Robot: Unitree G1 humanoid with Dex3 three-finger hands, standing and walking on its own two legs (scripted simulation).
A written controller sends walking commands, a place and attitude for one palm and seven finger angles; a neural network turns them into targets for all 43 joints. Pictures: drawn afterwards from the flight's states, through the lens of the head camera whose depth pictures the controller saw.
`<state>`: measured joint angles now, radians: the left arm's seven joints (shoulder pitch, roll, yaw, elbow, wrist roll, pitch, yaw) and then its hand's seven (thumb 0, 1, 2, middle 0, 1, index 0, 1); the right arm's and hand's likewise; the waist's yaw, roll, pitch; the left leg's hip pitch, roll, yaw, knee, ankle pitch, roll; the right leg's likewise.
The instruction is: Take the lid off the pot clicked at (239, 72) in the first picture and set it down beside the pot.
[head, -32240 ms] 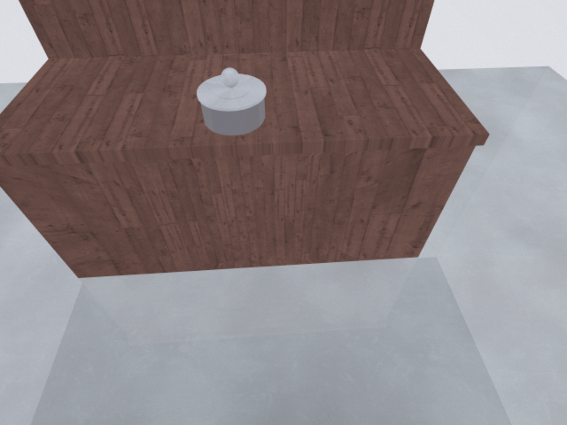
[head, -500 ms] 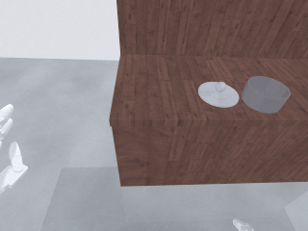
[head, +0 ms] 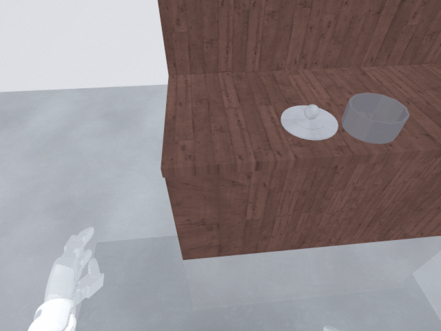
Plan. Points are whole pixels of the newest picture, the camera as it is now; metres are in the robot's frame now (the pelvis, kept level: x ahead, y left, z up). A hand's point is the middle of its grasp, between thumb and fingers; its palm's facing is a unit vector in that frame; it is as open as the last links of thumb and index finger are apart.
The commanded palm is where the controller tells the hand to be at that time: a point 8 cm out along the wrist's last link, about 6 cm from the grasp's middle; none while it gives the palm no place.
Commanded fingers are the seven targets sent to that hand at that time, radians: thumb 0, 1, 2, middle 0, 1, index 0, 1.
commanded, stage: let the arm hang, fingers relaxed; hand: left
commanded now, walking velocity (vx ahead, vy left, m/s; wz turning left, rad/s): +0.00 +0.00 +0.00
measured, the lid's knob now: (311, 111) +0.80 -0.31 -0.04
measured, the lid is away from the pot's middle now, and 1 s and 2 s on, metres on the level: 0.21 0.21 0.21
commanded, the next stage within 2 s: look to check the result in 1.12 s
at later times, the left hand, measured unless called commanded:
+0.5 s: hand out of the picture +0.06 +0.17 -0.16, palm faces -0.01 -0.97 -0.24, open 7.3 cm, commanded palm none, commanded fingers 0.00 0.90 0.90 -0.20 -0.30 -0.20 -0.30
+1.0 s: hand out of the picture +0.01 +0.11 -0.17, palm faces +0.02 -0.99 -0.10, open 7.4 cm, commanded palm none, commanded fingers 0.00 0.90 0.90 -0.20 -0.30 -0.20 -0.30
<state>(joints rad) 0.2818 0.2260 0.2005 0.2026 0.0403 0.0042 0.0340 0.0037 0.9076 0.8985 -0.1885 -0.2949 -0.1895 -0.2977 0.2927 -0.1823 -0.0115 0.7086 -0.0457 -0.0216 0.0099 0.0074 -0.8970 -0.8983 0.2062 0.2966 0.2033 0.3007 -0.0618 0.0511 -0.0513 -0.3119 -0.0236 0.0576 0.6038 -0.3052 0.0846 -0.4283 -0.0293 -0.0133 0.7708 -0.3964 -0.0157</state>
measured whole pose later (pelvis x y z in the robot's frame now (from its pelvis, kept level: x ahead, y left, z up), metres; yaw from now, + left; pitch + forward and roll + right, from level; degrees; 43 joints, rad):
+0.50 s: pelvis +0.03 -0.03 +0.01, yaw -1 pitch -1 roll -1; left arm 0.28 0.20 0.02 1.05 0.01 0.00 0.04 -0.01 0.92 0.90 -0.19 -0.30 -0.19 -0.30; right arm 0.37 -0.11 -0.02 1.07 -0.01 -0.01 -0.03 0.00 -0.90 -0.90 0.20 0.30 0.20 0.30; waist -0.04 0.01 0.01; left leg -0.18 -0.01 0.05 0.48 -0.30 0.04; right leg -0.19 0.02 0.00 0.44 -0.25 0.00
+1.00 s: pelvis +0.04 -0.02 +0.01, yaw -1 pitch -2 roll -1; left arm 0.36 0.08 -0.01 1.14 0.01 -0.02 0.05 0.01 0.91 0.90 -0.20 -0.30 -0.20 -0.30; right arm 0.34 -0.09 -0.02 1.14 -0.01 -0.02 -0.05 0.00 -0.91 -0.90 0.20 0.30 0.20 0.30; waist -0.01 -0.02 0.01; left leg -0.14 -0.01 0.06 0.46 -0.29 0.05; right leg -0.16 0.01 0.01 0.42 -0.24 0.00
